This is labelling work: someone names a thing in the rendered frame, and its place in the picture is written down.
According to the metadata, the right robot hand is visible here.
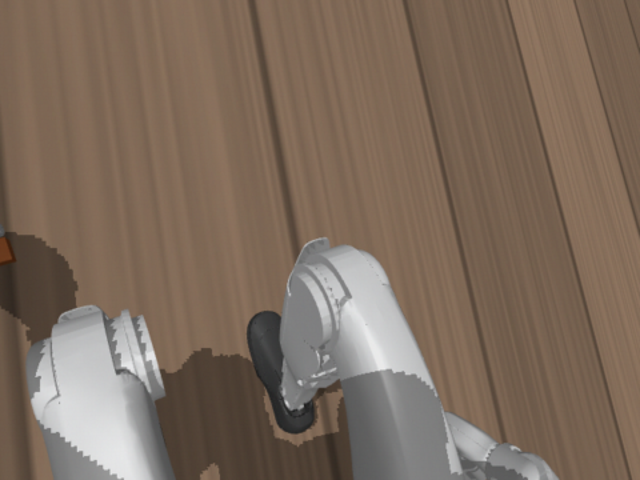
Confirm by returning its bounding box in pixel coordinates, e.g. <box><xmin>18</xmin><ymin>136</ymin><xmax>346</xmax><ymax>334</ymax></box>
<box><xmin>445</xmin><ymin>411</ymin><xmax>500</xmax><ymax>480</ymax></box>

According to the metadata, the right robot foot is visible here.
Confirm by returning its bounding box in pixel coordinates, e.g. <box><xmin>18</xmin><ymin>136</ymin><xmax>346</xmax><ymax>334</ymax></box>
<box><xmin>247</xmin><ymin>311</ymin><xmax>314</xmax><ymax>434</ymax></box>

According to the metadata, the right robot arm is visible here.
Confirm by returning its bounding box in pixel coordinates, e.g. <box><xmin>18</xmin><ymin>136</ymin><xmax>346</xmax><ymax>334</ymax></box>
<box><xmin>485</xmin><ymin>443</ymin><xmax>560</xmax><ymax>480</ymax></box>

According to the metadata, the small box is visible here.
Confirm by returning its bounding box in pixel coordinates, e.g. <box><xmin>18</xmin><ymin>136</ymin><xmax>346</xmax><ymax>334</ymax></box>
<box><xmin>0</xmin><ymin>237</ymin><xmax>17</xmax><ymax>266</ymax></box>

